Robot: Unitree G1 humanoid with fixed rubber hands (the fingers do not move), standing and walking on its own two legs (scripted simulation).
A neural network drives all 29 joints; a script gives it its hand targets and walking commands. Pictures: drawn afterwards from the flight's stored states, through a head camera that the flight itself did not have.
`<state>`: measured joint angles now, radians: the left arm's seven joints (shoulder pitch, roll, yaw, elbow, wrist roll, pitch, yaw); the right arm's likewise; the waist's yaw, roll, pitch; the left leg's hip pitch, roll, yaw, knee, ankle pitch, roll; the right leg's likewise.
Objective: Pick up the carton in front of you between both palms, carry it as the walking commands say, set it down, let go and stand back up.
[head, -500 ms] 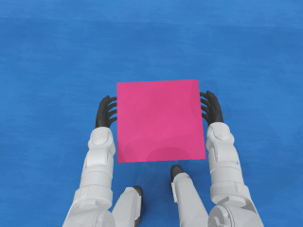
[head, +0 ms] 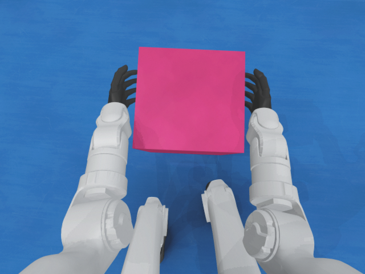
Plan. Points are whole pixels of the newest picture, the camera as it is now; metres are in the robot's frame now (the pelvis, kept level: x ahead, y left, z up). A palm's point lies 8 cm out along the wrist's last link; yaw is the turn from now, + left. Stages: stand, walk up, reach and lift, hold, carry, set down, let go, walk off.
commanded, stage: set down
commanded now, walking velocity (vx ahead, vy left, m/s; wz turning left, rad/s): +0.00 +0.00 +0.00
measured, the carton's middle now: (188, 112) +0.46 -0.06 -0.16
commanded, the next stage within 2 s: none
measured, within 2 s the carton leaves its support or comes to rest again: rests again in 1.58 s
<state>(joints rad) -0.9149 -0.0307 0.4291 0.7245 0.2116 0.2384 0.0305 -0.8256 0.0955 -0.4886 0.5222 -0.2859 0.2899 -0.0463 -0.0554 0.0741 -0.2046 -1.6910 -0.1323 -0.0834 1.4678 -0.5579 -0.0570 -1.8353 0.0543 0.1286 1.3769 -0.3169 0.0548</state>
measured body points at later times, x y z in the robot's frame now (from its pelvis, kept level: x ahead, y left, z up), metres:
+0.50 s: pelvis -0.02 +0.01 -0.11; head +0.30 -0.02 +0.20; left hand +0.52 +0.06 -0.25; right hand +0.44 -0.23 -0.25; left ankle +0.05 +0.14 -0.55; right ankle +0.12 -0.13 -0.55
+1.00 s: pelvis -0.03 +0.02 -0.17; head +0.34 +0.01 +0.09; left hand +0.54 +0.05 -0.35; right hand +0.46 -0.24 -0.34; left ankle +0.05 +0.13 -0.54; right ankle +0.12 -0.13 -0.55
